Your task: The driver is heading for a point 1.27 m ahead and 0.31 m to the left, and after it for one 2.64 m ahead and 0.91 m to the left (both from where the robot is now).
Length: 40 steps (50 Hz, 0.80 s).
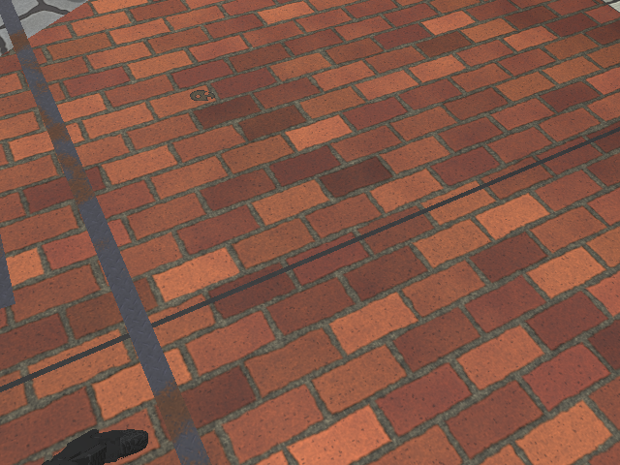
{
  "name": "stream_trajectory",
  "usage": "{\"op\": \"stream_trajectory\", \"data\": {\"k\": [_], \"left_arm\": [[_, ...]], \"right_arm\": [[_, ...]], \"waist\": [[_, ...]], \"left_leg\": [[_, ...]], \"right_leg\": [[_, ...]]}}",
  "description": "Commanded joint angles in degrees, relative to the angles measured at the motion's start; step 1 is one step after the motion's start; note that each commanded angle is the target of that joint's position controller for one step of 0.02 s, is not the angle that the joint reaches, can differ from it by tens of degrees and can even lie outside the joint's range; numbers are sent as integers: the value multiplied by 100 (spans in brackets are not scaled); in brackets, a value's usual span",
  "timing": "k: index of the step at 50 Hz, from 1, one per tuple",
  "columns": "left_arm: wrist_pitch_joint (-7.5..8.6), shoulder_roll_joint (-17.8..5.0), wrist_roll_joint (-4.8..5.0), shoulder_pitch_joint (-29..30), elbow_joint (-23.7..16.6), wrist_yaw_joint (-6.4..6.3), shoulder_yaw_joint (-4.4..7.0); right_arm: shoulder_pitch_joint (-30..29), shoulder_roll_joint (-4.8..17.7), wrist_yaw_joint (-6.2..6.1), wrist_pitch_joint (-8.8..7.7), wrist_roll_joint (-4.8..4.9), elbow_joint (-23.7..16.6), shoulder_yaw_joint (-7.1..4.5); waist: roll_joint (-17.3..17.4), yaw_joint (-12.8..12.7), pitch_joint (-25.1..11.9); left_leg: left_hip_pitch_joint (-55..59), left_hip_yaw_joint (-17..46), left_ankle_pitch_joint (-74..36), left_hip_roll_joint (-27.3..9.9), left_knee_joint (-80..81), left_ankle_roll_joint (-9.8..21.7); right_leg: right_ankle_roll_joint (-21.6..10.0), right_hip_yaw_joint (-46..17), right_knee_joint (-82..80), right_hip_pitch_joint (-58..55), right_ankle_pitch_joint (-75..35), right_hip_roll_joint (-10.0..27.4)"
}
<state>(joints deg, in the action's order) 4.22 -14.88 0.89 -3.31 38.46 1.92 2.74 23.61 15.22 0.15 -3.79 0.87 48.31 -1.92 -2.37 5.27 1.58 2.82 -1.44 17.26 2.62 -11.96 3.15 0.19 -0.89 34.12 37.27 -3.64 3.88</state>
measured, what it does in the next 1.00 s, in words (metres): walks ahead: right foot, then left foot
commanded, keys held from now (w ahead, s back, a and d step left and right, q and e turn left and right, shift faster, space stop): w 1.00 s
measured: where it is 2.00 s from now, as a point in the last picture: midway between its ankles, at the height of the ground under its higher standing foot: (248, 201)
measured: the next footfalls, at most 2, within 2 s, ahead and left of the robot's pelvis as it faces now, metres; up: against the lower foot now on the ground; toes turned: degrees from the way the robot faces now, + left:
right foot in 0.12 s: +0.26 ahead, -0.13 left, +0.00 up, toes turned -1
left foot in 0.64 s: +0.55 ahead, +0.12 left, +0.00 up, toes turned +2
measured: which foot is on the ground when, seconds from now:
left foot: down 0.00-0.14, up 0.16-0.62, down 0.64-1.00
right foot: up 0.00-0.10, down 0.12-0.66, up 0.68-1.00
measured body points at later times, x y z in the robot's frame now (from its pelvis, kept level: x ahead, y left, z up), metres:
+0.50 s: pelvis +0.29 -0.03 +0.00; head +0.32 -0.03 +0.45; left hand +0.31 +0.25 -0.12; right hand +0.50 -0.27 -0.09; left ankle +0.48 +0.14 -0.69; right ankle +0.22 -0.13 -0.74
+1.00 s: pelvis +0.57 +0.03 +0.01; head +0.59 +0.04 +0.46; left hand +0.75 +0.28 -0.10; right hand +0.59 -0.25 -0.11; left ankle +0.51 +0.12 -0.74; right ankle +0.75 -0.15 -0.68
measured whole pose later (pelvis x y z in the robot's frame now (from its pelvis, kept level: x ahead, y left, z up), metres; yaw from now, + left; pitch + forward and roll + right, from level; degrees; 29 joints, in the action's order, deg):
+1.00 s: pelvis +0.57 +0.03 +0.01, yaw +0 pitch +1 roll +1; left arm 3.8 -16.2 0.3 -6.0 44.6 0.6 2.3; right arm 20.4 15.7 0.7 -4.6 0.3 47.9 -2.4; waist -2.7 3.9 1.0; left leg -2.4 -2.6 11.2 3.8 -12.2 3.6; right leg 1.0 -2.6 39.8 38.1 -2.0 6.7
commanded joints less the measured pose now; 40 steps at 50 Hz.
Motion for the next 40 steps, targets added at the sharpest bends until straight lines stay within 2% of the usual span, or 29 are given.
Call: {"op": "stream_trajectory", "data": {"k": [1,3,4,5,6,7,8,9,10,11,12,13,14,16,18,22,24,27,29,30,31,32,33,34,35,36,37,38,40], "left_arm": [[170,-306,39,962,-658,127,25],[193,-462,23,789,-638,167,74],[186,-605,3,472,-557,151,139],[178,-818,-3,-294,-338,104,255],[155,-1088,-22,-1316,-69,30,361],[120,-1655,-177,-2088,53,-28,487],[112,-1318,-73,-2159,138,-16,391],[84,-992,-3,-1735,114,-41,280],[65,-846,1,-1362,84,-65,226],[74,-746,-49,-1058,105,-48,186],[118,-586,-110,-865,91,-30,140],[143,-560,-134,-754,100,-19,135],[187,-586,-109,-737,145,-10,151],[256,-690,-61,-771,290,-19,175],[255,-796,-63,-912,416,-74,197],[191,-991,-3,-1290,611,-132,219],[149,-1107,35,-1556,745,-131,242],[37,-1159,64,-1740,906,-162,259],[-43,-1226,53,-1738,970,-196,284],[-82,-1271,44,-1649,969,-208,292],[-120,-1202,20,-1583,964,-215,259],[-120,-942,-79,-1617,856,-230,143],[-9,-342,-77,-2273,712,-195,-37],[116,-611,-26,-2169,807,-156,-3],[178,-1032,135,-1720,690,-111,119],[203,-1010,142,-1334,589,-116,104],[196,-942,56,-1128,544,-143,110],[139,-898,4,-1175,573,-162,137],[16,-681,-19,-1401,657,-177,99]], "right_arm": [[236,1036,-46,7,31,-127,-259],[196,1137,-73,51,43,-99,-297],[148,1227,-91,74,38,-106,-323],[28,1229,-107,113,19,-128,-314],[-47,1144,-127,113,-33,-211,-259],[481,533,-88,29,-106,-415,-79],[618,490,-42,-98,-33,-295,-25],[-11,1043,8,-189,141,-480,-189],[-499,1047,24,-244,196,-632,-176],[-727,935,8,-258,112,-682,-168],[-700,912,-10,-212,25,-653,-204],[-517,803,-4,-150,18,-601,-188],[-376,677,-10,-91,8,-555,-162],[-513,576,-38,-1,-37,-628,-136],[-986,548,-53,-2,-86,-799,-113],[-1868,372,32,-90,-59,-1017,-27],[-2196,410,89,-117,-11,-1134,-30],[-2489,539,183,-148,4,-1314,-64],[-2342,638,221,-165,-6,-1317,-100],[-2027,728,221,-174,-16,-1247,-148],[-1292,922,191,-173,-30,-1030,-267],[-304,1267,135,-155,-61,-814,-396],[155,1833,115,-113,-154,-737,-523],[280,1374,140,-97,-77,-737,-404],[-117,1107,135,-99,-57,-766,-305],[-493,995,128,-94,-63,-833,-268],[-792,873,143,-101,-103,-845,-236],[-973,712,156,-137,-147,-868,-185],[-1036,707,170,-210,-128,-817,-196]], "waist": [[678,-2,453],[774,-216,258],[890,-423,-26],[906,-874,-526],[828,-1338,-1222],[-400,-1212,-2267],[-1121,-1176,-2913],[-762,-1217,-1858],[-380,-1081,-1083],[31,-862,-576],[-22,-654,-389],[-134,-492,-348],[-161,-407,-355],[-137,-332,-147],[-72,-444,43],[14,-790,153],[9,-935,191],[-29,-946,241],[-116,-805,133],[-175,-596,-56],[-95,-211,-517],[215,172,-1336],[1608,-48,-2075],[1693,99,-2380],[1232,62,-1507],[814,-71,-945],[571,-227,-542],[639,-413,-398],[765,-580,-404]], "left_leg": [[-17,722,-2412,-1618,147,729],[311,679,-3543,-1701,-270,641],[399,622,-4600,-1669,-709,586],[266,435,-5469,-1491,-1609,473],[-654,334,-4975,-1285,-2864,301],[-2924,112,-2208,-457,-5184,-79],[-3857,852,1435,110,-6308,-158],[-4488,966,1245,-278,-6619,-124],[-4534,752,752,-576,-6391,-77],[-4386,623,347,-796,-5966,-101],[-4063,644,60,-979,-5651,-123],[-3783,647,-86,-1042,-5552,-174],[-3638,607,-145,-1076,-5434,-236],[-3715,527,-351,-1144,-5029,-383],[-3960,478,-978,-1172,-4345,-492],[-3632,240,-2254,-911,-2669,-466],[-3622,238,-2376,-829,-2292,-429],[-3839,326,-1939,-759,-1896,-229],[-3584,262,-1462,-666,-1757,-80],[-3090,117,-1283,-520,-1654,24],[-2054,-69,-1310,-333,-1536,181],[-414,462,-1576,-872,-1804,462],[1683,3112,-485,-2251,-1402,1351],[1921,4442,158,-2480,-633,1511],[1309,3667,380,-2343,-552,1258],[500,2907,-25,-2115,-468,1101],[-226,2400,-558,-1892,-299,1035],[-696,2015,-1015,-1684,-119,956],[-1103,1624,-1522,-1550,163,1029]], "right_leg": [[-163,139,-418,112,103,-175],[-366,214,-562,-272,525,-319],[-487,342,-547,-809,747,-490],[-681,489,-695,-1875,646,-657],[-943,107,-493,-3612,438,-273],[-1752,-2337,-397,-6073,1072,1321],[-2162,-4309,-1349,-6522,1838,1929],[-1856,-3571,-1600,-5799,2294,1680],[-1645,-2705,-1745,-4858,2031,1431],[-1523,-2188,-1968,-3990,1542,1179],[-1444,-1804,-2151,-3436,1089,961],[-1471,-1621,-2331,-3081,895,864],[-1536,-1453,-2464,-2866,681,833],[-1583,-1059,-2672,-2505,369,788],[-1544,-771,-2778,-2468,225,685],[-1272,-304,-2756,-2603,274,469],[-1252,-381,-2662,-2935,426,642],[-1155,-529,-2323,-3657,279,962],[-1033,-580,-1996,-3991,-220,1081],[-950,-496,-1591,-4038,-968,1010],[-814,-273,-687,-3877,-1730,737],[-612,-27,773,-3036,-1064,429],[-150,250,3006,-658,1518,-565],[-152,-571,3798,124,3645,-671],[-216,-618,4125,635,3360,-335],[-250,-416,3927,603,2840,-28],[-226,-324,3559,444,2443,167],[-210,-360,3268,103,2145,336],[-102,-305,3036,-283,1867,385]]}}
